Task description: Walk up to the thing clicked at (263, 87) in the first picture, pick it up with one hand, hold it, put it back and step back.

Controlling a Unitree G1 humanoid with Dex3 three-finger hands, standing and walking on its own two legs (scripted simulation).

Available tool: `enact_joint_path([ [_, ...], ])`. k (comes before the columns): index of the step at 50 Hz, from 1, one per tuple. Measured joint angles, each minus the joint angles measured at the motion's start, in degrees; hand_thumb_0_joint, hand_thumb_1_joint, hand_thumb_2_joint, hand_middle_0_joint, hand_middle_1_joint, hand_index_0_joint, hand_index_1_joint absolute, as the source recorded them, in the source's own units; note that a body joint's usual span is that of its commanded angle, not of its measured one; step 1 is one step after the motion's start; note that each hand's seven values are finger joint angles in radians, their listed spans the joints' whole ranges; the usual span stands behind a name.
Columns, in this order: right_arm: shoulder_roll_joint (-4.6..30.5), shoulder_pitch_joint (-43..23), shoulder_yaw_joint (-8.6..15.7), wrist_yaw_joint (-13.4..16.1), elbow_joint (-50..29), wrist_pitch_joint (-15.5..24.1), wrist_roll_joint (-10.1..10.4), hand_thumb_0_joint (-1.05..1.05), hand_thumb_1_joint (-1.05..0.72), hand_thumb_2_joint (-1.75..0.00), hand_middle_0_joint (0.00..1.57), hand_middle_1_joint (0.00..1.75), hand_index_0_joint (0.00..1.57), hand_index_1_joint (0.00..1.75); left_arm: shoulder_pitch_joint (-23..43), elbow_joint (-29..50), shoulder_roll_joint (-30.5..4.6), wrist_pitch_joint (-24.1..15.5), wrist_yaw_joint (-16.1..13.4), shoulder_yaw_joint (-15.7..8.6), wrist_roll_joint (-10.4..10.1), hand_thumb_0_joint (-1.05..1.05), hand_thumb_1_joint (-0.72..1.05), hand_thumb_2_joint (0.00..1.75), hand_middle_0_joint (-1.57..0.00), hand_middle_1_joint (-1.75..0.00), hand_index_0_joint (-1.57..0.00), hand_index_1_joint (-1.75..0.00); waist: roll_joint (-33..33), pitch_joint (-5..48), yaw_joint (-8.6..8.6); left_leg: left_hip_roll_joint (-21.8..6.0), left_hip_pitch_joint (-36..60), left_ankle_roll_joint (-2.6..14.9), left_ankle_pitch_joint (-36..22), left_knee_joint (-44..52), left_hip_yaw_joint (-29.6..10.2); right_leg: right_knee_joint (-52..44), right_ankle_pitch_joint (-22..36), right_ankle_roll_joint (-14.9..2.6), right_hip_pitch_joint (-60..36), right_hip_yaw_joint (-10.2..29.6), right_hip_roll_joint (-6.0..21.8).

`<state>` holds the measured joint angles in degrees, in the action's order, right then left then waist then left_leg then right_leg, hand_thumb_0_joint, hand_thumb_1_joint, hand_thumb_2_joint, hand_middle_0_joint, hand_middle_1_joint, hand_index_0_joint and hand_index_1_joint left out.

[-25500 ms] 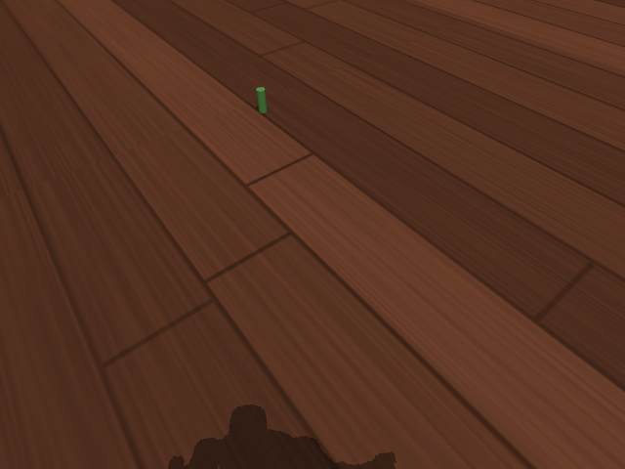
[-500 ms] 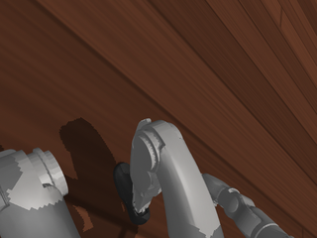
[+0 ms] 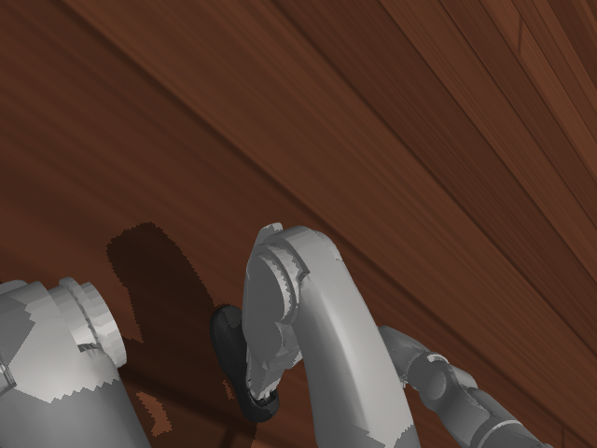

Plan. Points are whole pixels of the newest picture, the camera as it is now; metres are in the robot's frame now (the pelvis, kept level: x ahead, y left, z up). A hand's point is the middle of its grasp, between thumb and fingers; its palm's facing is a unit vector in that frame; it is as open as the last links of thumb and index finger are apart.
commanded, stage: withdraw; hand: left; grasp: from the side
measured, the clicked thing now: out of the picture +0.42 +0.33 -0.21
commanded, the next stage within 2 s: rise in 0.24 s
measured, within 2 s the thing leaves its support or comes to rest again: neither
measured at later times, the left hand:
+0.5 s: hand out of the picture +0.37 +0.41 -0.08, palm faces +0.46 -0.88 -0.16, open 17.5 cm
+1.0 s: hand out of the picture +0.25 +0.37 +0.10, palm faces +0.39 -0.78 -0.49, open 17.0 cm
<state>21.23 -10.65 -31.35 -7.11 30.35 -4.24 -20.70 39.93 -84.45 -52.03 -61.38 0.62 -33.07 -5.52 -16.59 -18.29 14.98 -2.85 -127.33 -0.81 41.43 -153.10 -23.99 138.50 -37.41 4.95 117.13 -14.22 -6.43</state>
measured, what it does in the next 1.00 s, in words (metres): rises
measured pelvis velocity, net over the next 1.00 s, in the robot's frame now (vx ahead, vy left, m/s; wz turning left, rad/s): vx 0.02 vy -0.02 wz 0.23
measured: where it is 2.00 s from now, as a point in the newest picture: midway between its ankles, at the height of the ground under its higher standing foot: (179, 428)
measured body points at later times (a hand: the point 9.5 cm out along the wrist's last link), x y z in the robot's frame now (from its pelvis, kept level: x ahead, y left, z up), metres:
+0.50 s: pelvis +0.00 -0.01 +0.03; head +0.19 +0.17 +0.40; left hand +0.34 +0.46 -0.07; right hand +0.21 -0.23 -0.04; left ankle +0.08 +0.13 -0.25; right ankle +0.14 -0.13 -0.25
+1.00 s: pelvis +0.02 -0.02 +0.18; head +0.20 +0.06 +0.58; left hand +0.22 +0.41 +0.13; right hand +0.25 -0.22 +0.05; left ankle +0.08 +0.13 -0.25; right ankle +0.13 -0.13 -0.25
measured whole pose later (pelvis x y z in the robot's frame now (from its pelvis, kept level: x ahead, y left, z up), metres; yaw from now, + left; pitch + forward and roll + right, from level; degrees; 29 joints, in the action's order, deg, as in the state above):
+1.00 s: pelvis +0.02 -0.02 +0.18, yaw +13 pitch +32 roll -5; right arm 14.2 3.8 -0.6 0.3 31.1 -8.7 2.5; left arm 6.2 -23.4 -28.2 -2.4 -2.4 -20.3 1.6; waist 0.0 7.7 1.4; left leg -4.0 -109.4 -0.8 36.5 -113.2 -5.2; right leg 110.9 -38.1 1.2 105.1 -2.9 -0.1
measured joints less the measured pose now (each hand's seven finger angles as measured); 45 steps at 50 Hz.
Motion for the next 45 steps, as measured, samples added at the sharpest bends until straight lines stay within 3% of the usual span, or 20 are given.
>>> enact_joint_path([
  [6,-0.02,1.07,1.56,0.55,0.01,-0.35,0.82,-0.01,-0.91,-0.9,0.21,0.3,0.2,0.3,-1.07,6.23,0.06,2.47,2.09,-2.89,0.6,-0.02,-0.51,0.07,-0.15,-0.08,-0.14,-0.07,0.47,0.47,-0.84,-0.09,-0.16,-0.03,-0.18,0.34,0.5,-0.01,0.05,-0.45,0.28,0.27,0.18],
  [9,-0.01,2.47,3.17,0.7,0.04,-0.69,1.9,0.0,-0.91,-0.9,0.21,0.3,0.2,0.3,-1.87,10.28,0.34,4.96,3.98,-3.65,-0.22,-0.02,-0.53,0.06,-0.12,-0.06,-0.11,-0.05,1.51,1.84,-1.57,0.01,-0.58,-0.02,-0.4,0.86,1.11,-0.07,-0.13,-0.69,0.67,0.6,0.55],
  [19,-0.72,6.73,9.83,1.41,2.4,-0.14,7.7,0.0,-0.89,-0.9,0.21,0.3,0.2,0.3,-5.27,19.08,5.05,15.05,11.65,-0.03,-5.01,-0.02,-0.58,0.02,-0.06,-0.04,-0.07,-0.02,6.55,9.29,-5.12,-0.04,-2.23,0.8,-1.46,4.34,5.05,-1.17,-0.99,-1.16,2.39,2.97,2.11],
  [22,-2.45,7.72,13.31,1.81,2.81,-0.66,10.13,0.0,-0.89,-0.9,0.21,0.3,0.2,0.3,-5.41,19.43,4.97,20.32,10.55,-0.36,0.68,-0.02,-0.57,0.03,-0.06,-0.04,-0.07,-0.02,7.08,11.31,-5.88,-0.31,-2.24,0.84,-1.78,5.79,6.46,-1.7,-1.0,-1.61,2.89,3.89,2.47],
  [27,-4.25,9.47,17.53,1.98,3.05,-2.14,13.15,0.0,-0.92,-0.91,0.21,0.31,0.2,0.3,-6.11,22.67,5.3,29.56,7.94,-0.29,6.44,-0.02,-0.55,0.06,-0.07,-0.06,-0.07,-0.05,9.0,14.74,-7.0,-0.29,-2.08,0.9,-2.69,9.48,8.95,-3.69,-1.13,-2.47,3.26,5.37,3.52],
  [29,-4.61,10.34,19.03,2.08,3.15,-2.79,14.17,0.0,-0.92,-0.91,0.21,0.31,0.2,0.3,-6.77,24.48,5.23,32.88,6.87,-0.36,7.86,-0.02,-0.54,0.07,-0.08,-0.06,-0.07,-0.05,10.06,16.14,-7.46,-0.24,-1.94,0.95,-3.04,11.08,9.99,-4.58,-1.21,-2.71,3.36,6.03,3.96],
  [33,-4.81,12.17,22.18,2.28,3.62,-3.98,16.19,0.0,-0.91,-0.91,0.21,0.31,0.2,0.3,-9.43,28.0,5.69,38.74,4.76,0.01,9.22,-0.02,-0.51,0.08,-0.07,-0.07,-0.07,-0.06,12.69,18.91,-8.81,-0.29,-1.42,1.12,-3.58,14.37,12.11,-6.52,-1.36,-3.01,3.51,7.46,4.67],
  [36,-4.92,13.66,24.92,2.57,4.08,-4.81,17.78,0.0,-0.91,-0.91,0.21,0.31,0.2,0.3,-12.51,32.16,7.68,43.17,3.27,1.61,9.26,-0.02,-0.49,0.09,-0.07,-0.07,-0.07,-0.06,14.41,21.08,-10.34,-0.45,-0.56,1.29,-3.86,17.22,13.92,-8.29,-1.42,-2.69,3.38,8.8,5.07],
  [40,-5.26,14.82,28.15,3.25,4.37,-5.4,20.0,0.0,-0.9,-0.9,0.21,0.3,0.2,0.3,-17.92,40.17,12.6,48.91,1.45,5.19,8.95,-0.02,-0.47,0.1,-0.07,-0.07,-0.06,-0.07,15.91,23.33,-12.34,-0.75,2.24,1.25,-4.16,22.24,16.23,-11.89,-1.31,-2.49,1.81,10.46,5.52],
  [45,-6.07,14.77,29.99,4.98,2.66,-5.54,22.19,0.0,-0.9,-0.9,0.21,0.3,0.2,0.3,-26.61,52.91,19.36,54.91,-0.67,9.51,8.1,-0.02,-0.46,0.11,-0.07,-0.07,-0.06,-0.07,16.61,24.83,-13.54,-1.07,8.65,0.68,-4.63,30.55,17.84,-19.05,-0.79,-2.93,-3.34,11.23,5.88],
])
